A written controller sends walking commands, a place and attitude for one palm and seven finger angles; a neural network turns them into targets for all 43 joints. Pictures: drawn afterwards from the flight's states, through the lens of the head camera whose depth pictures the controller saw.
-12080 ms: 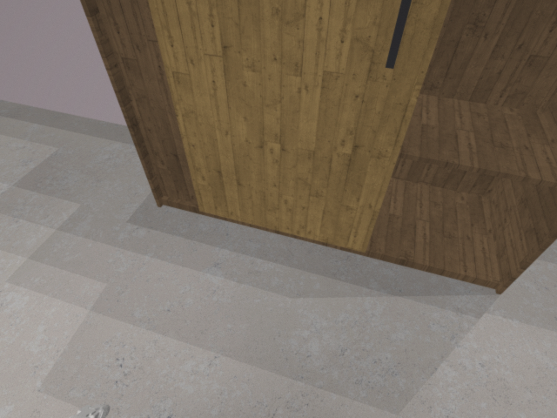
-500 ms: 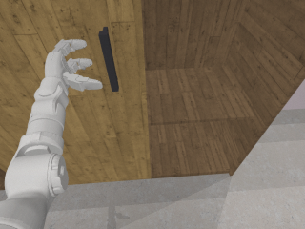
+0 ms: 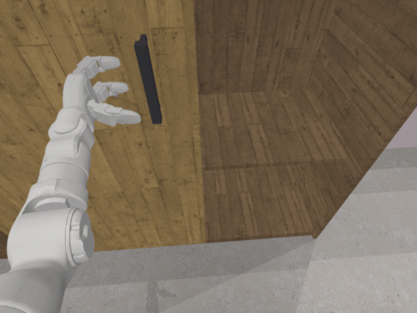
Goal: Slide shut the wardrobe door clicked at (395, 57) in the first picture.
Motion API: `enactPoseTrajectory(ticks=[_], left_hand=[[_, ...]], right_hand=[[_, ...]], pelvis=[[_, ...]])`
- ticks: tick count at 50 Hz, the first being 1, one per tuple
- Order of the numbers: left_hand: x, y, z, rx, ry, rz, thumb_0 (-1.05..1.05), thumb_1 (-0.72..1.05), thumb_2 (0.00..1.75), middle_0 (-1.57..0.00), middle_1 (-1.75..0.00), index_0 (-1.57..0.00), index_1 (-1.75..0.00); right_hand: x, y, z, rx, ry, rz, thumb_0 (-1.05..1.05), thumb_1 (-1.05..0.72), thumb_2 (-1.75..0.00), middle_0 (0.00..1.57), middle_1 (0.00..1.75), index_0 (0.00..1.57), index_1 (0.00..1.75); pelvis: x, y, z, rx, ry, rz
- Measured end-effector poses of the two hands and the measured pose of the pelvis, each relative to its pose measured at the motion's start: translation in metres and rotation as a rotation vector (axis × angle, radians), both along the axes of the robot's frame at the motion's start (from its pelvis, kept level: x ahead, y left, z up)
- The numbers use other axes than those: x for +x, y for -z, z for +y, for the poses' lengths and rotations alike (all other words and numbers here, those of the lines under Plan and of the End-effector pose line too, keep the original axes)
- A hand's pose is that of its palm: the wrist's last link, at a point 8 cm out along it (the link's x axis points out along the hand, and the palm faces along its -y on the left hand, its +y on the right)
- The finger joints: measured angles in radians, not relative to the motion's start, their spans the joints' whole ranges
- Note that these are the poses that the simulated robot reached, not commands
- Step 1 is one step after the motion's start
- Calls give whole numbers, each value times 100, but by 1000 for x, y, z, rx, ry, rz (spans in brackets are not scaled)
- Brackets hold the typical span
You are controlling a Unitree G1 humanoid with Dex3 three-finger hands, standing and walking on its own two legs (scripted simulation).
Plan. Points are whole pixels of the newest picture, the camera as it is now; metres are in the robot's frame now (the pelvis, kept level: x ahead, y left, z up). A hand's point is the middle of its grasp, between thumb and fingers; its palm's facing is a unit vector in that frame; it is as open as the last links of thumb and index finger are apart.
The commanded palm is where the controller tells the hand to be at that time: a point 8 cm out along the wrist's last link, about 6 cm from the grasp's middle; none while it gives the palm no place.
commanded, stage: move the hooked fingers beside the handle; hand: left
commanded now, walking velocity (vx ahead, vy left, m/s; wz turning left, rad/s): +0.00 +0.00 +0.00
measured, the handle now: (150, 82) +0.52 +0.11 +0.19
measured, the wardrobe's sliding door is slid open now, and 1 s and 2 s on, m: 0.54 0.54 0.54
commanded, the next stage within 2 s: feel for the door with the fingertips in 0.18 s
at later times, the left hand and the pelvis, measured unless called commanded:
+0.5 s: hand (114, 96) +0.46 +0.17 +0.20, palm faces +0.05 -1.00 +0.01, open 14.0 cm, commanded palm +0.44 +0.21 +0.19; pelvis +0.00 +0.01 +0.00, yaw +0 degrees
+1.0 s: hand (125, 93) +0.47 +0.15 +0.20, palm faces +0.08 -1.00 +0.00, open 13.7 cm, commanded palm +0.45 +0.20 +0.19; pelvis -0.01 +0.00 +0.00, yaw +1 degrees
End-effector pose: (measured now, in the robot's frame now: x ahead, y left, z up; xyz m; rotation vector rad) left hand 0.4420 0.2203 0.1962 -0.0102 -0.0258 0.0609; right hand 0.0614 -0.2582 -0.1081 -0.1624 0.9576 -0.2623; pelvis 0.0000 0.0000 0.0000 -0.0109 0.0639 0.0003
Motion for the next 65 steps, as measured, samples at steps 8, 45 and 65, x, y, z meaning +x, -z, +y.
enactPoseTrajectory(ticks=[8,45,65], left_hand=[[2,1,4,-4,5,-5,-2,-51,30,-37,-124,-35,-123],[0,-1,-20,9,-20,4,-2,-51,30,-35,-124,-32,-124],[-2,1,-43,9,26,-21,-2,-51,30,-32,-122,-30,-121]], right_hand=[[-5,-1,-2,-11,8,15,1,-90,-90,21,30,20,30],[-3,5,8,13,-26,18,1,-90,-90,21,30,20,30],[-29,7,-1,17,16,47,1,-91,-90,20,30,20,30]], pelvis=[[0,0,1,-1,3,6],[-5,2,3,-2,-14,-1],[-7,1,1,1,-1,-2]])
